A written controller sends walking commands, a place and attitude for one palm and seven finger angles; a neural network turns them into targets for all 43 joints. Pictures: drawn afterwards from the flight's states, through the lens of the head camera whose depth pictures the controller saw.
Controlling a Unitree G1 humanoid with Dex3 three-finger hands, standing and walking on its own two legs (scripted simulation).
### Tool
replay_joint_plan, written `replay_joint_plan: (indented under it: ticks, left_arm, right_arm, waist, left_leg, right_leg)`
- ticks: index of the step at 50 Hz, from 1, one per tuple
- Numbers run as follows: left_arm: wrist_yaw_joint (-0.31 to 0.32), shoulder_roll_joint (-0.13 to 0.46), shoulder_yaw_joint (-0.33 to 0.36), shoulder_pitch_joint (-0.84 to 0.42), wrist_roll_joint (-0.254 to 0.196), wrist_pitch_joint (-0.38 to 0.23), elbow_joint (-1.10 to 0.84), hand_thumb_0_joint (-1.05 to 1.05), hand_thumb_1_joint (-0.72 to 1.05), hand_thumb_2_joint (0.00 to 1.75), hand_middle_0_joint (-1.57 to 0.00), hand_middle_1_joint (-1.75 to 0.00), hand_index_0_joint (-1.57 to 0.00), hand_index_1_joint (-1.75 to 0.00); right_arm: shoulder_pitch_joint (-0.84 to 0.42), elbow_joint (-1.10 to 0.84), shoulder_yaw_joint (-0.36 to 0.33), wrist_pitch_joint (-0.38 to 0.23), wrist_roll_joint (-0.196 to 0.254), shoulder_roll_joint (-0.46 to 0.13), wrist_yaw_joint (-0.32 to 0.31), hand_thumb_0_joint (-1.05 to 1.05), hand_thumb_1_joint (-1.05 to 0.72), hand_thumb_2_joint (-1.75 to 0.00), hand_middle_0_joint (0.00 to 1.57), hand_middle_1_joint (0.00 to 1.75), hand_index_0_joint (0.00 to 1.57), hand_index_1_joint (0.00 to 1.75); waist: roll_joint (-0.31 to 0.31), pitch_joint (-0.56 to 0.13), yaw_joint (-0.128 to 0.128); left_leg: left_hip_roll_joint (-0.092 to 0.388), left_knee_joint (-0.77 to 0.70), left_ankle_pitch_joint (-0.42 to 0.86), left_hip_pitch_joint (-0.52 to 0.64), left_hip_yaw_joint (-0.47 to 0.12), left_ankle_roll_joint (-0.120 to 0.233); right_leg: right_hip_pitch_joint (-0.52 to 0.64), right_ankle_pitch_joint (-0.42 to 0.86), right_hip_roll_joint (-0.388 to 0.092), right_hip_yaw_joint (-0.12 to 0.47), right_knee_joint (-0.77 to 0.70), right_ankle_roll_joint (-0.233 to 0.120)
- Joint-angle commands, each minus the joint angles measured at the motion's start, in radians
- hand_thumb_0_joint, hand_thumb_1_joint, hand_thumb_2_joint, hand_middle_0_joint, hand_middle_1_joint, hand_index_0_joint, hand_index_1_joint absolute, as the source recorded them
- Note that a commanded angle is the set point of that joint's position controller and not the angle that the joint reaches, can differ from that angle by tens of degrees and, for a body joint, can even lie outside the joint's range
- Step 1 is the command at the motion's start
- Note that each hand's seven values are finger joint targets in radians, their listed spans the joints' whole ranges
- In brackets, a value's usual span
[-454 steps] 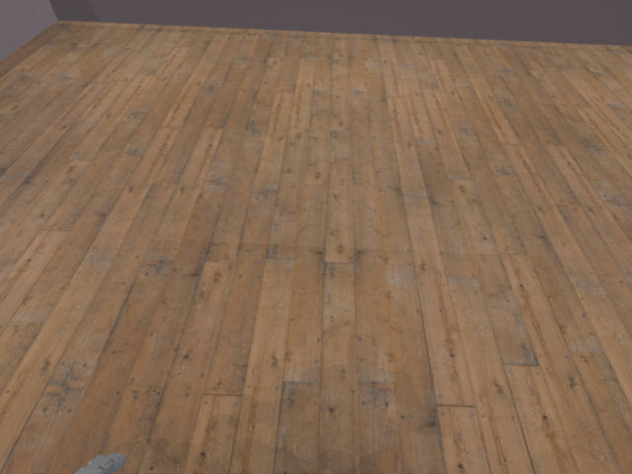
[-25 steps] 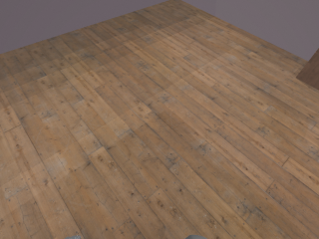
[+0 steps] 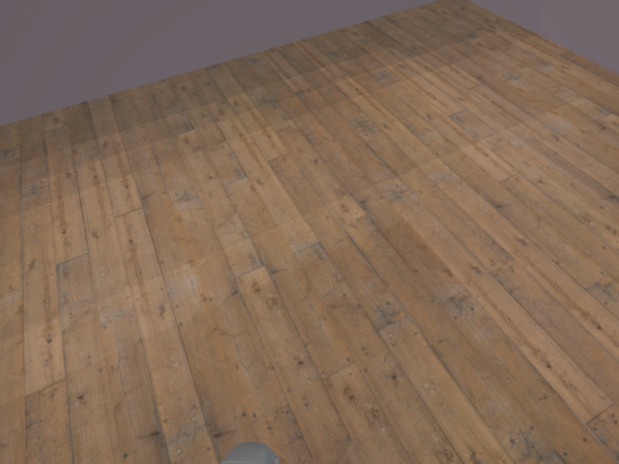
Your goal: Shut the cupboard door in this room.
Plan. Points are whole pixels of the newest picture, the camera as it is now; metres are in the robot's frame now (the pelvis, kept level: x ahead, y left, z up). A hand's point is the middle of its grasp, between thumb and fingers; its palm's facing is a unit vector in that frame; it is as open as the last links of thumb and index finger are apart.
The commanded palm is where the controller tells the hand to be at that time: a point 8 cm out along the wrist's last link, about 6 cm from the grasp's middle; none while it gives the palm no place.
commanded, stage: turn or walk to find it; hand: left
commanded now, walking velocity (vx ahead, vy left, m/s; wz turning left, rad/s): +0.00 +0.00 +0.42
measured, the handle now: out of the picture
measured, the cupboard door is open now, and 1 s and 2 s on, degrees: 100 100 100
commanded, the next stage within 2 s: none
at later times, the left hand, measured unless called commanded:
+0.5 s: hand out of the picture +0.03 +0.25 -0.16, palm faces +0.23 -0.94 -0.24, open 7.4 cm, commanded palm none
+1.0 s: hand out of the picture -0.07 +0.19 -0.17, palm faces +0.44 -0.87 -0.24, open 7.4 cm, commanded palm none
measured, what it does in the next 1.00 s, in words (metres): steps on the spot, turning left: left foot, then right foot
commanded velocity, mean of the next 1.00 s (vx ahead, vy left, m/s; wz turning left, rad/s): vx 0.00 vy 0.00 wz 0.42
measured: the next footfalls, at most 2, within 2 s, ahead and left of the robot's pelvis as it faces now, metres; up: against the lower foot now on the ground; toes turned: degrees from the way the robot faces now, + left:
left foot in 0.16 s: +0.01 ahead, +0.15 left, +0.00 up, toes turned +9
right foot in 0.62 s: +0.05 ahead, -0.10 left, +0.00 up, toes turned +10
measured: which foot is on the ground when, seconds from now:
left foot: up 0.00-0.14, down 0.16-0.62, up 0.64-1.00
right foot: down 0.00-0.18, up 0.20-0.60, down 0.62-1.00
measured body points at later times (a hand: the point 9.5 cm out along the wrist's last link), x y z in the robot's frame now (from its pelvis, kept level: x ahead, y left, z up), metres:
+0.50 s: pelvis -0.01 +0.03 +0.00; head +0.01 +0.04 +0.45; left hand +0.01 +0.30 -0.14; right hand +0.13 -0.19 -0.14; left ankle -0.03 +0.14 -0.74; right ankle +0.01 -0.12 -0.69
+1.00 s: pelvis -0.03 +0.00 +0.00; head +0.01 +0.01 +0.44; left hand -0.09 +0.24 -0.15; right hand +0.13 -0.21 -0.16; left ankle -0.10 +0.12 -0.71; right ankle +0.01 -0.10 -0.74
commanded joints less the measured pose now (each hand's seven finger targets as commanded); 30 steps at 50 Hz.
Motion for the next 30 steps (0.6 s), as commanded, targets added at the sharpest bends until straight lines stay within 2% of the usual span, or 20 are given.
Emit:
replay_joint_plan:
  ticks: [1, 3, 5, 6, 7, 8, 9, 10, 11, 12, 13, 15, 20, 21, 24, 26, 27, 28, 29, 30]
  left_arm:
    - [0.019, 0.231, 0.057, 0.091, 0.008, -0.012, -0.02, 0.0, 0.9, 0.9, -0.2, -0.3, -0.2, -0.3]
    - [0.019, 0.25, 0.063, 0.1, 0.01, -0.007, -0.009, 0.0, 0.9, 0.9, -0.2, -0.3, -0.2, -0.3]
    - [0.018, 0.26, 0.066, 0.078, 0.006, -0.004, -0.004, 0.0, 0.9, 0.9, -0.2, -0.3, -0.2, -0.3]
    - [0.016, 0.251, 0.065, 0.062, 0.0, -0.002, 0.002, 0.0, 0.9, 0.9, -0.2, -0.3, -0.2, -0.3]
    - [0.014, 0.232, 0.063, 0.064, -0.009, 0.003, -0.006, 0.0, 0.9, 0.9, -0.2, -0.3, -0.2, -0.3]
    - [0.007, 0.178, 0.057, 0.084, -0.015, 0.009, -0.033, 0.0, 0.9, 0.9, -0.2, -0.3, -0.2, -0.3]
    - [0.009, 0.145, 0.034, 0.045, -0.007, 0.015, -0.061, 0.0, 0.9, 0.9, -0.2, -0.3, -0.2, -0.3]
    - [0.019, 0.156, 0.038, -0.024, -0.007, 0.031, -0.056, 0.0, 0.9, 0.9, -0.2, -0.3, -0.2, -0.3]
    - [0.014, 0.161, 0.043, -0.041, -0.01, 0.031, -0.051, 0.0, 0.9, 0.9, -0.2, -0.3, -0.2, -0.3]
    - [0.007, 0.164, 0.046, -0.035, -0.01, 0.03, -0.036, 0.0, 0.9, 0.9, -0.2, -0.3, -0.2, -0.3]
    - [0.001, 0.156, 0.047, -0.008, -0.008, 0.028, -0.024, 0.0, 0.9, 0.9, -0.2, -0.3, -0.2, -0.3]
    - [-0.003, 0.152, 0.046, 0.003, -0.009, 0.03, -0.018, 0.0, 0.9, 0.9, -0.2, -0.3, -0.2, -0.3]
    - [-0.002, 0.141, 0.045, -0.036, -0.009, 0.035, -0.052, 0.0, 0.9, 0.9, -0.2, -0.3, -0.2, -0.3]
    - [-0.003, 0.143, 0.046, -0.052, -0.008, 0.033, -0.06, 0.0, 0.9, 0.9, -0.2, -0.3, -0.2, -0.3]
    - [-0.001, 0.129, 0.042, -0.063, -0.012, 0.026, -0.079, 0.0, 0.9, 0.9, -0.2, -0.3, -0.2, -0.3]
    - [0.001, 0.132, 0.042, -0.047, -0.016, 0.019, -0.08, 0.0, 0.9, 0.9, -0.2, -0.3, -0.2, -0.3]
    - [0.002, 0.132, 0.043, -0.025, -0.017, 0.015, -0.076, 0.0, 0.9, 0.9, -0.2, -0.3, -0.2, -0.3]
    - [0.004, 0.138, 0.046, 0.021, -0.017, 0.008, -0.068, 0.0, 0.9, 0.9, -0.2, -0.3, -0.2, -0.3]
    - [0.008, 0.166, 0.052, 0.055, -0.013, -0.001, -0.061, 0.0, 0.9, 0.9, -0.2, -0.3, -0.2, -0.3]
    - [0.015, 0.244, 0.067, 0.076, 0.003, -0.013, -0.059, 0.0, 0.9, 0.9, -0.2, -0.3, -0.2, -0.3]
  right_arm:
    - [-0.116, -0.1, 0.004, -0.036, 0.014, -0.039, 0.002, 0.0, -0.9, -0.9, 0.2, 0.3, 0.2, 0.3]
    - [-0.118, -0.102, 0.012, -0.045, 0.018, -0.037, 0.001, 0.0, -0.9, -0.9, 0.2, 0.3, 0.2, 0.3]
    - [-0.074, -0.089, 0.012, -0.052, 0.019, -0.042, -0.002, 0.0, -0.9, -0.9, 0.2, 0.3, 0.2, 0.3]
    - [-0.047, -0.081, 0.011, -0.057, 0.017, -0.052, -0.002, 0.0, -0.9, -0.9, 0.2, 0.3, 0.2, 0.3]
    - [-0.002, -0.074, 0.002, -0.068, 0.012, -0.095, -0.001, 0.0, -0.9, -0.9, 0.2, 0.3, 0.2, 0.3]
    - [0.036, -0.074, -0.022, -0.077, 0.002, -0.198, -0.003, 0.0, -0.9, -0.9, 0.2, 0.3, 0.2, 0.3]
    - [0.082, -0.062, -0.031, -0.066, 0.011, -0.242, -0.009, 0.0, -0.9, -0.9, 0.2, 0.3, 0.2, 0.3]
    - [0.099, -0.045, -0.028, -0.069, 0.008, -0.218, -0.022, 0.0, -0.9, -0.9, 0.2, 0.3, 0.2, 0.3]
    - [0.047, -0.056, -0.023, -0.067, 0.007, -0.195, -0.03, 0.0, -0.9, -0.9, 0.2, 0.3, 0.2, 0.3]
    - [-0.005, -0.072, -0.014, -0.068, 0.005, -0.17, -0.031, 0.0, -0.9, -0.9, 0.2, 0.3, 0.2, 0.3]
    - [-0.035, -0.085, -0.009, -0.071, 0.005, -0.153, -0.03, 0.0, -0.9, -0.9, 0.2, 0.3, 0.2, 0.3]
    - [-0.044, -0.094, -0.008, -0.075, 0.007, -0.149, -0.026, 0.0, -0.9, -0.9, 0.2, 0.3, 0.2, 0.3]
    - [-0.02, -0.101, -0.019, -0.072, 0.003, -0.155, -0.02, 0.0, -0.9, -0.9, 0.2, 0.3, 0.2, 0.3]
    - [-0.008, -0.1, -0.021, -0.07, 0.002, -0.153, -0.02, 0.0, -0.9, -0.9, 0.2, 0.3, 0.2, 0.3]
    - [-0.01, -0.11, -0.027, -0.066, -0.004, -0.157, -0.019, 0.0, -0.9, -0.9, 0.2, 0.3, 0.2, 0.3]
    - [-0.007, -0.114, -0.031, -0.064, -0.004, -0.155, -0.018, 0.0, -0.9, -0.9, 0.2, 0.3, 0.2, 0.3]
    - [-0.011, -0.117, -0.032, -0.062, -0.004, -0.154, -0.017, 0.0, -0.9, -0.9, 0.2, 0.3, 0.2, 0.3]
    - [-0.026, -0.123, -0.033, -0.061, 0.001, -0.15, -0.017, 0.0, -0.9, -0.9, 0.2, 0.3, 0.2, 0.3]
    - [-0.021, -0.127, -0.032, -0.063, 0.007, -0.12, -0.014, 0.0, -0.9, -0.9, 0.2, 0.3, 0.2, 0.3]
    - [0.003, -0.14, -0.022, -0.065, 0.016, -0.061, -0.008, 0.0, -0.9, -0.9, 0.2, 0.3, 0.2, 0.3]
  waist:
    - [-0.205, -0.09, 0.062]
    - [-0.226, -0.118, 0.066]
    - [-0.22, -0.144, 0.036]
    - [-0.203, -0.15, 0.017]
    - [-0.103, -0.183, -0.011]
    - [0.188, -0.215, -0.026]
    - [0.268, -0.201, -0.046]
    - [0.251, -0.188, -0.069]
    - [0.213, -0.143, -0.044]
    - [0.164, -0.108, -0.023]
    - [0.131, -0.106, -0.003]
    - [0.122, -0.095, 0.005]
    - [0.142, -0.078, -0.008]
    - [0.149, -0.082, -0.015]
    - [0.168, -0.097, -0.013]
    - [0.161, -0.111, -0.008]
    - [0.155, -0.12, 0.007]
    - [0.144, -0.143, 0.033]
    - [0.07, -0.157, 0.048]
    - [-0.163, -0.179, 0.051]
  left_leg:
    - [-0.001, -0.168, -0.061, -0.024, 0.054, 0.003]
    - [-0.006, -0.282, -0.057, 0.03, 0.076, 0.017]
    - [-0.014, -0.437, 0.042, 0.125, 0.103, 0.027]
    - [-0.009, -0.558, 0.144, 0.213, 0.105, 0.035]
    - [0.043, -0.672, 0.322, 0.37, 0.06, 0.059]
    - [0.284, -0.665, 0.673, 0.549, -0.231, 0.164]
    - [0.407, -0.668, 0.928, 0.517, -0.312, 0.275]
    - [0.369, -0.674, 0.875, 0.439, -0.292, 0.278]
    - [0.332, -0.667, 0.805, 0.415, -0.259, 0.278]
    - [0.289, -0.673, 0.758, 0.374, -0.208, 0.261]
    - [0.254, -0.675, 0.731, 0.362, -0.166, 0.243]
    - [0.22, -0.697, 0.678, 0.321, -0.135, 0.226]
    - [0.21, -0.718, 0.555, 0.293, -0.19, 0.238]
    - [0.206, -0.715, 0.547, 0.293, -0.208, 0.239]
    - [0.199, -0.69, 0.564, 0.266, -0.247, 0.238]
    - [0.189, -0.657, 0.605, 0.253, -0.277, 0.233]
    - [0.176, -0.637, 0.592, 0.221, -0.282, 0.221]
    - [0.153, -0.598, 0.545, 0.187, -0.268, 0.196]
    - [0.106, -0.531, 0.432, 0.11, -0.241, 0.151]
    - [-0.008, -0.356, 0.174, -0.052, -0.109, 0.08]
  right_leg:
    - [0.156, 0.703, -0.26, 0.172, -0.102, -0.117]
    - [0.175, 0.734, -0.269, 0.162, -0.07, -0.116]
    - [0.152, 0.698, -0.259, 0.126, -0.022, -0.081]
    - [0.106, 0.635, -0.241, 0.095, 0.024, -0.046]
    - [-0.004, 0.516, -0.209, 0.051, 0.135, 0.003]
    - [-0.264, 0.045, -0.088, -0.016, 0.327, 0.079]
    - [-0.344, -0.353, -0.041, 0.039, 0.466, 0.101]
    - [-0.33, -0.325, -0.039, 0.121, 0.546, 0.099]
    - [-0.37, -0.266, -0.044, 0.133, 0.594, 0.1]
    - [-0.366, -0.196, -0.046, 0.138, 0.609, 0.104]
    - [-0.353, -0.151, -0.041, 0.13, 0.609, 0.108]
    - [-0.32, -0.106, -0.034, 0.124, 0.582, 0.114]
    - [-0.294, -0.104, -0.012, 0.119, 0.456, 0.122]
    - [-0.282, -0.113, -0.006, 0.12, 0.428, 0.118]
    - [-0.211, -0.118, 0.019, 0.112, 0.302, 0.11]
    - [-0.149, -0.095, 0.042, 0.106, 0.195, 0.102]
    - [-0.092, -0.043, 0.048, 0.104, 0.121, 0.099]
    - [-0.011, 0.05, 0.044, 0.098, 0.003, 0.098]
    - [0.103, 0.137, 0.002, 0.13, -0.126, 0.089]
    - [0.223, 0.194, -0.211, 0.335, -0.198, 0.025]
